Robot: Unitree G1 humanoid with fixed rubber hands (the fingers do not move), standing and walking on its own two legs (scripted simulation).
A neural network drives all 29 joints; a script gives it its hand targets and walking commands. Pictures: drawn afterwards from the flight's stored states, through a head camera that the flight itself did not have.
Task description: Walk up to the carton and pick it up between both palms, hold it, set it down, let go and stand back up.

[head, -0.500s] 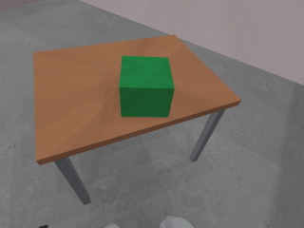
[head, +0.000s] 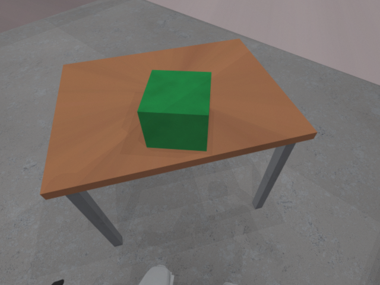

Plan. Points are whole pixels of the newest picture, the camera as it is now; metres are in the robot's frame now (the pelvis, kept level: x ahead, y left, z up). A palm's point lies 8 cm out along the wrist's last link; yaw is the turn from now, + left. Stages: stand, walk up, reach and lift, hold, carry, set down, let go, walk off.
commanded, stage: walk up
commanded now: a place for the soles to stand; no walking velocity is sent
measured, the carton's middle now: (178, 109) +0.62 +0.08 -0.02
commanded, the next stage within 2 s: none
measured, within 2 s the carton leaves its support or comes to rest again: neither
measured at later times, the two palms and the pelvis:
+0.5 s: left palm out of the picture +0.09 +0.33 -0.10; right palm out of the picture +0.06 -0.31 -0.10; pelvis +0.01 +0.01 -0.01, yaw +2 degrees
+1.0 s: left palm out of the picture +0.09 +0.32 -0.10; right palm out of the picture +0.07 -0.32 -0.10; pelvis +0.01 -0.01 +0.00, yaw +3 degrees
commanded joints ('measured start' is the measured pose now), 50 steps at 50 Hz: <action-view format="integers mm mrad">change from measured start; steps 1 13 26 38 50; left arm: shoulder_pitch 69 -189 14 -172 -40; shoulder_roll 239 217 285 215 281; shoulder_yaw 105 89 118 83 118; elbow -70 -139 -37 -118 -19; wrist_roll -11 4 -14 -25 -21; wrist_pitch -24 9 -43 9 -41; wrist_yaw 15 -10 4 -2 5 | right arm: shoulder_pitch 47 185 -5 138 20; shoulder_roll -243 -438 -279 -391 -277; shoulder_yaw -85 -145 -91 -122 -91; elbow -36 -20 -58 -37 -39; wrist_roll -13 -43 -19 -31 -20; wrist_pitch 5 -24 -15 -44 -13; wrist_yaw -9 -12 -4 -16 5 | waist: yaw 15 -136 -20 -119 -32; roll -92 241 -64 160 -69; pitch -115 -18 -81 -111 -80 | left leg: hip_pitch -189 266 -219 369 -226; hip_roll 59 375 27 325 30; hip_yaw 70 -848 40 -700 66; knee -107 -834 -13 -648 -57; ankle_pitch -59 -320 -174 215 -115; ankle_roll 34 348 31 349 44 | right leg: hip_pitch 394 -368 318 -296 336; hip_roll -327 -19 -394 -33 -325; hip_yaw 384 204 520 233 449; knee -397 296 -440 247 -442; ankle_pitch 483 -295 327 -291 247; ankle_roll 53 109 -72 81 31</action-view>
